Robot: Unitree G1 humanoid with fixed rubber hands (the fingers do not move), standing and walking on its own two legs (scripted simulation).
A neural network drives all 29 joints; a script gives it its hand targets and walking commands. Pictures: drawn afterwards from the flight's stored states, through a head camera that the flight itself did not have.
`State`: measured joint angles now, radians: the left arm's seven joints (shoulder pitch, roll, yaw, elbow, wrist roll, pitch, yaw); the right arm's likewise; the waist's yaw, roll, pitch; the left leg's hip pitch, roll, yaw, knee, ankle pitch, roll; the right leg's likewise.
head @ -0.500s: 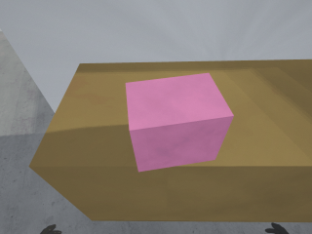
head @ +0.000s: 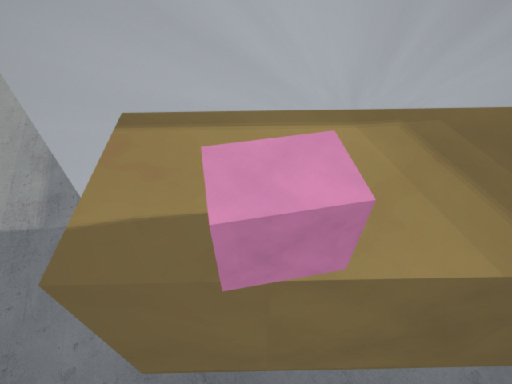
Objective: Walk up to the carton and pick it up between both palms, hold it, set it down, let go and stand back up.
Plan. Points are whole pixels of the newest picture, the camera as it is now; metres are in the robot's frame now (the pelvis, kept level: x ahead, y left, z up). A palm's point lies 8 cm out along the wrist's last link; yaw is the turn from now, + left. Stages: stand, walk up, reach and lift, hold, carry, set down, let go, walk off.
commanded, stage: walk up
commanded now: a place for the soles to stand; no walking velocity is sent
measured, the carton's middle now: (277, 211) +0.42 -0.03 +0.03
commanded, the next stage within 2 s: reach and lift in 0.74 s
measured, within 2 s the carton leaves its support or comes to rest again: neither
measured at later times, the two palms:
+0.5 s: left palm out of the picture +0.10 +0.31 -0.11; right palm out of the picture +0.09 -0.29 -0.11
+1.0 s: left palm (107, 364) +0.20 +0.26 -0.09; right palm out of the picture +0.17 -0.29 -0.11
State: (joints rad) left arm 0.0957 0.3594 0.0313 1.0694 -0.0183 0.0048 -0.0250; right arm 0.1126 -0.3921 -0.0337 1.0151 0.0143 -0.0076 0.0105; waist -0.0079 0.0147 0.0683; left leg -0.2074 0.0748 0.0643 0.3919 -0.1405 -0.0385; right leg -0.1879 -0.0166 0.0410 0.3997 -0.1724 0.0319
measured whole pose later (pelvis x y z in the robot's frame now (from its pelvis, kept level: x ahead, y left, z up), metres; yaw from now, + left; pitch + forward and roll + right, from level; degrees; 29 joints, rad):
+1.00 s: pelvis -0.01 +0.00 -0.02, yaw +1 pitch -5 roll +0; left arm -0.04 0.27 0.07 0.46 0.06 0.52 0.01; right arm 0.00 -0.33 -0.15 0.81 -0.01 -0.02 0.08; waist -0.02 -0.01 0.21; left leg -0.29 0.07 0.05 0.65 -0.26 -0.04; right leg -0.28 -0.05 0.01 0.68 -0.31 0.03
